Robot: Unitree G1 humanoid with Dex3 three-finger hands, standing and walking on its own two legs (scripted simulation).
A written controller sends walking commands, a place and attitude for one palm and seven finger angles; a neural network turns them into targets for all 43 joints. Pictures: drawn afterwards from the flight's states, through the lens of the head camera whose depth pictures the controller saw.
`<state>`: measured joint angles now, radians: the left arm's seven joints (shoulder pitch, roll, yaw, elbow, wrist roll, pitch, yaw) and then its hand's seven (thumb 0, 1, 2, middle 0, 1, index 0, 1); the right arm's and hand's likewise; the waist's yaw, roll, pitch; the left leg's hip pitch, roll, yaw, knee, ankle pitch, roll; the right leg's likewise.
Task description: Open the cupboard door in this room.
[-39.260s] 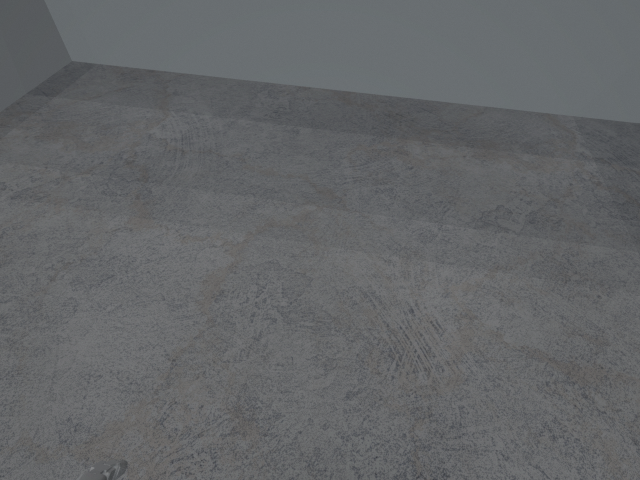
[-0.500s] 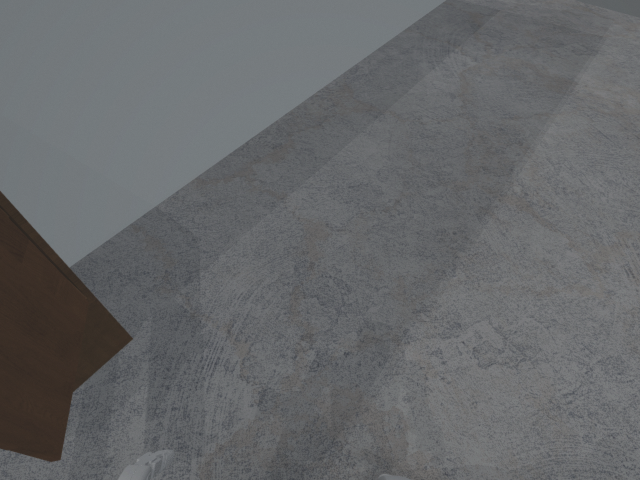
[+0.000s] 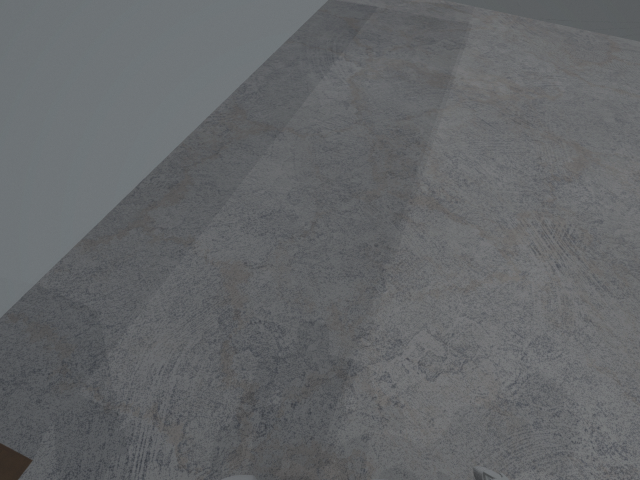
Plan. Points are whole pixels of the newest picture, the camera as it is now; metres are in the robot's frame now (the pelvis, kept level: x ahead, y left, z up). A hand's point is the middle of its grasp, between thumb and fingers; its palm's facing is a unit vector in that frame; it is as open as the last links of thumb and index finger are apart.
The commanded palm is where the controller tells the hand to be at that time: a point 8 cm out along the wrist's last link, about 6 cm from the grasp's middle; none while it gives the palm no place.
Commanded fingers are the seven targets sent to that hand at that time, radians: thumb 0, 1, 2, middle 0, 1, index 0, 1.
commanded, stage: walk to a spot facing it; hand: left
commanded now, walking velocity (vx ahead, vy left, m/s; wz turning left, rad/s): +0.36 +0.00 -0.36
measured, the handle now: out of the picture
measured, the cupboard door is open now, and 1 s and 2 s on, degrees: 49 49 49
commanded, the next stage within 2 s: turn to face it in 0.98 s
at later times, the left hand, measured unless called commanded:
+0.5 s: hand (258, 372) +0.29 +0.11 -0.15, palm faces -0.10 -0.97 -0.21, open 7.2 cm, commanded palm none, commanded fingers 0.00 0.90 0.90 -0.20 -0.30 -0.20 -0.30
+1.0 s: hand (311, 245) +0.56 +0.05 -0.16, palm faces -0.17 -0.96 -0.23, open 7.3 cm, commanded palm none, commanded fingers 0.00 0.90 0.90 -0.20 -0.30 -0.20 -0.30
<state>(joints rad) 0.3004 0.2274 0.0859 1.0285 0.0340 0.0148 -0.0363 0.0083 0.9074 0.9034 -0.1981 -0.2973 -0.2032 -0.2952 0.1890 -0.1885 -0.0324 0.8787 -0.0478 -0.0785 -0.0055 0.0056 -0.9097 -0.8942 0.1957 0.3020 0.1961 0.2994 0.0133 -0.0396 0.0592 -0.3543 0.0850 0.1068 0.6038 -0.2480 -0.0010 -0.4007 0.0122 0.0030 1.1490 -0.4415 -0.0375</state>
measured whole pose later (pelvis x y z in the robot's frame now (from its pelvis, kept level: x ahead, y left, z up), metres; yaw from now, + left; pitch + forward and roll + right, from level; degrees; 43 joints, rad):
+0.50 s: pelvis +0.21 -0.07 +0.02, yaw -8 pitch +1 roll +0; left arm 0.22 0.18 0.07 1.02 0.02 -0.06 0.00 -0.01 0.94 0.90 -0.20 -0.30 -0.21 -0.30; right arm 0.25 -0.18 -0.06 1.03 -0.03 -0.02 0.02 0.01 -0.91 -0.89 0.19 0.30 0.19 0.30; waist -0.03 -0.01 0.06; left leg -0.48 0.12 0.10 0.81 -0.30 -0.04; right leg -0.15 0.01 -0.09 0.41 -0.28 -0.05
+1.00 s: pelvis +0.44 -0.13 +0.00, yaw -11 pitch +0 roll +2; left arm 0.17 0.20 0.07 1.00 0.03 -0.05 -0.03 0.00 0.92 0.90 -0.20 -0.30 -0.20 -0.29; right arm 0.38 -0.18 -0.06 1.10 -0.03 -0.03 0.01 0.01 -0.92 -0.89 0.20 0.30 0.20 0.30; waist -0.01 0.00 0.04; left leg -0.16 0.10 0.15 0.65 -0.45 -0.03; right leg -0.39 -0.09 -0.11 0.61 -0.24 -0.03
